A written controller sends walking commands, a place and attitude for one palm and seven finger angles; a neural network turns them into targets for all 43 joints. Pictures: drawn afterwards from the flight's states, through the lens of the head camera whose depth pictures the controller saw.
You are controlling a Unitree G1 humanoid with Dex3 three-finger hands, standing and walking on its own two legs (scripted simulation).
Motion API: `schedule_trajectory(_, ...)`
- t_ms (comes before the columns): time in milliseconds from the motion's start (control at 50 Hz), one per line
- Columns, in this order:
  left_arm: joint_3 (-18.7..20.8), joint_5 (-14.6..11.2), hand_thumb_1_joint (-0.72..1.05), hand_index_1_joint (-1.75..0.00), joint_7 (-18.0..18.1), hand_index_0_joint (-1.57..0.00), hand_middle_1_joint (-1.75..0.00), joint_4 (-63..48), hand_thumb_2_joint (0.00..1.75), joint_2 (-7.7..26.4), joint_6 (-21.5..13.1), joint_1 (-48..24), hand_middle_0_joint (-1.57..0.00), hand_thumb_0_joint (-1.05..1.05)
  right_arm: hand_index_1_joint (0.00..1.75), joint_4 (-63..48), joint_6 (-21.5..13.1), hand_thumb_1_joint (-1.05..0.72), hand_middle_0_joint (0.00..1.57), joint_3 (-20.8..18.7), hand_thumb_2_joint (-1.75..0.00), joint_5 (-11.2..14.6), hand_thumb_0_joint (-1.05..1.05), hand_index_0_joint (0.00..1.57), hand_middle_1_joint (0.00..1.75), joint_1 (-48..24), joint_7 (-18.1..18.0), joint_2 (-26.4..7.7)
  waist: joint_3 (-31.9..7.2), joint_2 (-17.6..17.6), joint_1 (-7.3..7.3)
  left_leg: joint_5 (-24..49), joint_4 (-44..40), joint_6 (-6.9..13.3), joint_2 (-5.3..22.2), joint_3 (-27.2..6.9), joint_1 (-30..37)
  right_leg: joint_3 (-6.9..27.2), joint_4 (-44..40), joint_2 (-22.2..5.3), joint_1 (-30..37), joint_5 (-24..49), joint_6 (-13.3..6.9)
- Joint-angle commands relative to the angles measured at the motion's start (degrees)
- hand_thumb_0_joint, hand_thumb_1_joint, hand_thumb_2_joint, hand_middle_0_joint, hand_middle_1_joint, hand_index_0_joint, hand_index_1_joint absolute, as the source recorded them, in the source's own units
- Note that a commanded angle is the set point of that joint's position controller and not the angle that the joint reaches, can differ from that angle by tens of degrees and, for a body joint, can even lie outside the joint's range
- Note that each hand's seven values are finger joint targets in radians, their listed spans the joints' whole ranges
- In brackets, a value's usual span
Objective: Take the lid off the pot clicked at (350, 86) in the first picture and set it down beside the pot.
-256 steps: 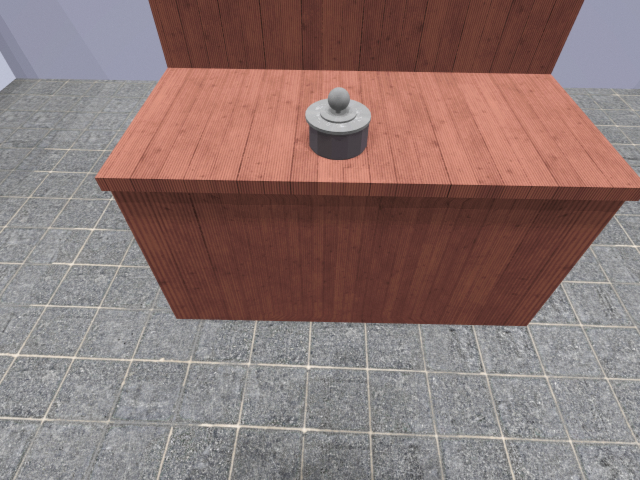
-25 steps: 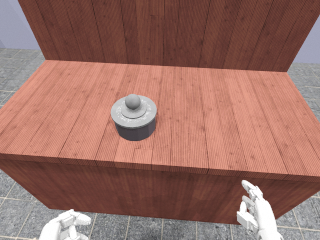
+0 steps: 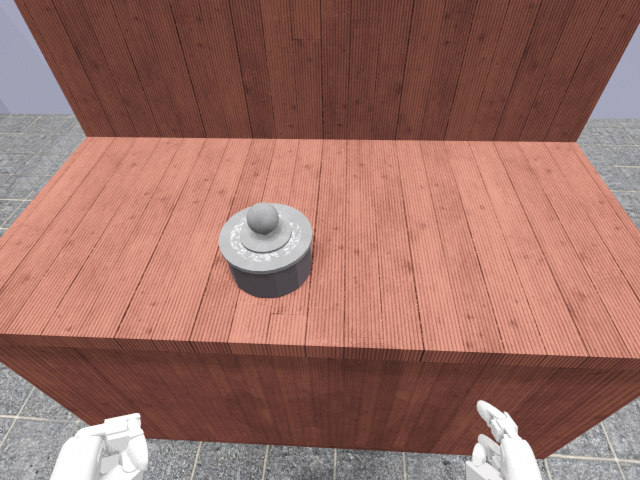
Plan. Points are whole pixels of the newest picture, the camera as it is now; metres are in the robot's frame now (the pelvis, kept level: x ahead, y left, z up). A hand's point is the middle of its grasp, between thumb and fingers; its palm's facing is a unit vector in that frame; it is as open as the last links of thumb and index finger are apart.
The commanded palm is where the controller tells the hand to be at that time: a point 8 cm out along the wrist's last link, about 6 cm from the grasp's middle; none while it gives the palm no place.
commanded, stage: raise the hand higher, near the body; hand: left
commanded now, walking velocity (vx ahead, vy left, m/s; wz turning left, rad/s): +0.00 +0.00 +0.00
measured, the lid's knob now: (262, 218) +0.49 +0.15 +0.03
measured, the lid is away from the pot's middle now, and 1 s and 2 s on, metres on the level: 0.00 0.00 0.00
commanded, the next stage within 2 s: reach forward and open the fingers in 0.50 s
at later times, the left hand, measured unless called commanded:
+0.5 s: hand (109, 403) +0.17 +0.24 +0.09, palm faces +0.30 -0.86 -0.42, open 3.1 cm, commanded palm +0.12 +0.27 +0.12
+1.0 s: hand (86, 389) +0.18 +0.26 +0.09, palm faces -0.28 -0.08 -0.96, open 3.4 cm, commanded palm +0.18 +0.26 +0.15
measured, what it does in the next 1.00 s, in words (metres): stands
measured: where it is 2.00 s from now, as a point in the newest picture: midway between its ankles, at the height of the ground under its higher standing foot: outside the picture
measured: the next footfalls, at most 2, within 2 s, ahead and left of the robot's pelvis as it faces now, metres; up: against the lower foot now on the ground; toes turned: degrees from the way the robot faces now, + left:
none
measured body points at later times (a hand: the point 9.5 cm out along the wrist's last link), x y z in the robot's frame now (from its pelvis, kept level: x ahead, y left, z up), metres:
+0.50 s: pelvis +0.01 +0.00 +0.01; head +0.00 -0.02 +0.46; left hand +0.15 +0.28 +0.11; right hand +0.21 -0.20 -0.07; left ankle +0.00 +0.12 -0.73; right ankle -0.03 -0.12 -0.73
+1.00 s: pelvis -0.01 -0.01 +0.01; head +0.00 -0.06 +0.45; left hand +0.19 +0.27 +0.14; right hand +0.21 -0.23 -0.09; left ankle +0.00 +0.12 -0.73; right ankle -0.03 -0.12 -0.73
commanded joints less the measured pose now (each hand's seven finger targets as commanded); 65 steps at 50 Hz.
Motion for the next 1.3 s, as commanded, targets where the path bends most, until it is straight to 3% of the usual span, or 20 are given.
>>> schedule_trajectory(0,4.96,-0.37,0.90,-1.50,0.95,-1.30,-1.50,-14.92,0.90,7.17,-3.66,1.87,-1.30,0.00,0.30,-10.80,-4.13,-0.90,0.20,-1.75,-0.90,-0.02,0.00,0.20,0.30,-7.94,-0.59,-5.28,-3.32,-0.05,0.45,14.66,-4.68,1.51,-0.06,0.83,5.18,-2.69,-5.77,0.22,-1.48,13.68,-0.86)
schedule_trajectory(40,5.33,-0.43,0.90,-1.50,0.93,-1.30,-1.50,-15.31,0.90,7.38,-3.63,1.55,-1.30,0.00,0.30,-11.04,-3.82,-0.90,0.20,-1.82,-0.90,-0.04,0.00,0.20,0.30,-7.98,-0.54,-5.45,-2.37,-2.51,0.46,14.84,-5.08,1.52,0.11,0.80,5.02,-2.82,-6.05,0.38,-1.46,14.03,-0.68)
schedule_trajectory(120,6.28,-0.60,0.90,-1.50,0.98,-1.30,-1.50,-19.71,0.90,8.51,-4.21,-0.46,-1.30,0.00,0.30,-11.56,-3.71,-0.90,0.20,-1.37,-0.90,-0.20,0.00,0.20,0.30,-7.93,-0.50,-5.23,-2.47,0.92,0.50,14.85,-5.84,1.39,0.06,0.67,6.49,-2.62,-6.95,0.39,-0.80,13.62,-0.82)
schedule_trajectory(580,12.67,-1.77,0.90,-1.50,1.20,-1.30,-1.50,-29.43,0.90,12.02,-6.39,-5.91,-1.30,0.00,0.30,-11.28,-2.59,-0.90,0.20,-0.67,-0.90,-0.47,0.00,0.20,0.30,-9.30,0.54,-5.34,-3.52,-0.40,1.18,17.57,-7.83,1.19,0.70,0.84,9.69,-2.19,-9.64,0.60,3.13,16.55,-0.79)
schedule_trajectory(600,9.95,23.63,0.88,-1.49,2.99,-1.28,-1.49,-31.24,0.89,24.49,-1.46,-7.86,-1.28,0.00,0.30,-11.58,1.06,-0.90,0.20,-0.31,-0.90,-1.84,0.00,0.20,0.30,-9.69,1.51,-9.95,-2.32,2.77,1.55,18.91,-6.13,1.52,-0.06,1.72,1.95,-0.67,-5.89,1.70,-2.44,16.65,-1.24)
schedule_trajectory(620,9.05,24.34,0.86,-1.47,4.07,-1.25,-1.47,-33.79,0.89,18.91,1.43,-7.69,-1.25,0.00,0.30,-14.15,3.27,-0.90,0.20,-0.83,-0.90,-1.74,0.00,0.20,0.30,-10.29,2.25,-7.82,-3.36,4.38,1.90,20.07,-5.93,1.46,0.13,2.04,1.53,-2.71,-4.94,1.11,-1.81,16.25,-2.00)
schedule_trajectory(640,7.83,31.03,0.83,-1.45,4.64,-1.23,-1.45,-30.77,0.89,20.05,3.75,-5.85,-1.23,0.00,0.30,-13.48,5.02,-0.90,0.20,-1.09,-0.90,-1.51,0.00,0.20,0.30,-10.22,2.85,-8.10,-3.23,4.60,2.67,18.21,-5.77,1.03,0.31,2.06,1.05,-1.57,-4.59,1.76,-2.39,13.41,-2.47)
schedule_trajectory(680,9.17,39.28,0.77,-1.37,4.22,-1.21,-1.37,-30.00,0.91,24.57,7.62,-5.73,-1.21,0.00,0.30,-14.56,8.51,-0.90,0.20,-0.89,-0.90,-1.01,0.00,0.20,0.30,-12.28,3.68,-9.03,-5.77,2.17,3.12,15.78,-5.75,0.91,0.10,2.06,-0.36,0.22,-4.55,2.36,-1.30,12.04,-3.17)
schedule_trajectory(740,9.35,46.49,0.66,-1.22,1.66,-1.19,-1.22,-27.30,0.97,29.75,10.68,-10.46,-1.19,0.00,0.30,-14.76,11.10,-0.90,0.20,-0.76,-0.90,-0.38,0.00,0.20,0.30,-14.17,3.58,-9.45,-9.45,0.55,3.03,14.64,-5.27,1.61,-0.27,1.46,1.69,1.63,-5.77,1.39,0.01,12.44,-2.44)
schedule_trajectory(800,7.36,46.59,0.56,-1.11,-3.79,-1.16,-1.11,-24.13,1.03,31.20,10.71,-13.73,-1.16,0.00,0.30,-13.96,10.93,-0.90,0.20,-0.61,-0.90,0.81,0.00,0.20,0.30,-14.80,3.20,-9.45,-11.52,0.30,1.83,16.49,-4.95,2.38,-0.77,0.89,3.92,1.06,-6.52,0.87,1.09,16.35,-1.33)
schedule_trajectory(880,5.70,42.90,0.43,-0.97,-11.67,-1.11,-0.97,-23.08,1.10,32.18,8.12,-16.88,-1.11,0.00,0.30,-14.09,10.01,-0.90,0.20,-0.97,-0.90,1.36,0.00,0.20,0.30,-14.49,2.56,-9.60,-9.07,-2.31,0.33,17.93,-4.72,3.29,-1.41,0.99,3.96,0.49,-7.40,0.30,1.65,21.91,0.02)
schedule_trajectory(940,10.68,43.31,0.33,-0.86,-14.78,-1.07,-0.86,-21.56,1.14,38.89,5.39,-23.66,-1.07,0.00,0.30,-13.11,10.24,-0.90,0.20,-0.68,-0.90,0.88,0.00,0.20,0.30,-13.35,1.58,-10.24,-8.20,-2.81,0.87,17.92,-5.59,3.41,-1.64,0.56,4.76,0.04,-9.26,0.20,0.18,20.88,0.49)
schedule_trajectory(960,12.22,43.44,0.31,-0.83,-14.85,-1.06,-0.83,-22.07,1.14,40.33,4.35,-25.64,-1.06,0.00,0.30,-13.46,9.67,-0.90,0.20,-0.55,-0.90,1.12,0.00,0.20,0.30,-14.70,1.53,-9.96,-8.10,-1.03,0.83,17.64,-5.47,3.33,-1.51,0.41,5.91,0.83,-9.69,0.58,0.29,20.47,-0.07)
schedule_trajectory(1020,9.51,42.21,0.22,-0.72,-14.88,-1.02,-0.72,-15.85,1.16,35.14,2.52,-22.92,-1.02,0.00,0.30,-13.34,9.96,-0.90,0.20,-1.16,-0.90,1.24,0.00,0.20,0.30,-11.61,1.61,-9.50,-6.85,-1.92,0.80,17.49,-5.91,3.16,-1.41,0.63,5.66,-0.51,-10.21,0.37,0.46,19.25,-0.03)
schedule_trajectory(1060,10.62,42.83,0.16,-0.65,-14.47,-0.99,-0.65,-18.11,1.17,36.98,2.04,-27.39,-0.99,0.00,0.30,-13.41,9.94,-0.90,0.20,-0.99,-0.90,1.43,0.00,0.20,0.30,-13.92,2.22,-9.83,-8.00,1.07,1.17,17.29,-6.49,2.75,-1.61,0.25,6.78,0.31,-10.74,0.80,0.43,18.20,-0.68)
schedule_trajectory(1080,6.46,42.61,0.13,-0.61,-14.34,-0.98,-0.61,-17.97,1.18,33.25,1.99,-29.69,-0.98,0.00,0.30,-13.80,9.90,-0.90,0.20,-1.02,-0.90,1.52,0.00,0.20,0.30,-12.74,2.37,-9.47,-8.11,1.01,0.31,17.02,-6.88,2.79,-1.62,0.52,6.50,-0.83,-10.38,0.51,1.03,17.31,-0.42)
schedule_trajectory(1160,10.41,44.72,0.02,-0.47,-13.44,-0.92,-0.47,-16.87,1.22,39.05,3.18,-33.33,-0.92,0.00,0.30,-13.31,9.82,-0.90,0.20,-1.00,-0.90,1.46,0.00,0.20,0.30,-14.60,2.90,-10.36,-9.44,1.43,1.64,16.39,-8.19,2.60,-1.62,-0.21,7.21,-0.06,-11.02,0.95,1.90,15.74,-1.15)
schedule_trajectory(1180,7.09,44.64,-0.02,-0.44,-13.59,-0.91,-0.44,-17.12,1.23,35.98,3.20,-35.41,-0.91,0.00,0.30,-13.56,9.89,-0.90,0.20,-1.01,-0.90,1.54,0.00,0.20,0.30,-13.64,2.96,-9.84,-10.64,1.65,0.83,16.15,-8.50,2.55,-1.57,0.12,7.28,-0.89,-10.55,0.69,2.95,14.84,-0.92)
schedule_trajectory(1260,8.59,45.01,-0.14,-0.29,-13.69,-0.86,-0.29,-15.19,1.27,38.01,4.31,-37.67,-0.86,0.00,0.30,-13.21,9.92,-0.90,0.20,-0.87,-0.90,1.69,0.00,0.20,0.30,-14.97,3.48,-10.38,-10.06,1.38,1.58,15.68,-9.61,2.38,-1.44,-0.70,7.54,-0.79,-11.13,1.20,2.56,13.83,-1.42)
schedule_trajectory(1280,5.08,44.54,-0.17,-0.26,-14.05,-0.85,-0.26,-14.70,1.29,34.61,4.37,-38.46,-0.85,0.00,0.30,-13.60,9.88,-0.90,0.20,-0.90,-0.90,1.77,0.00,0.20,0.30,-14.36,3.54,-9.87,-9.72,1.50,0.95,15.39,-9.88,2.38,-1.41,-0.31,7.13,-1.48,-10.87,0.92,2.85,13.12,-1.18)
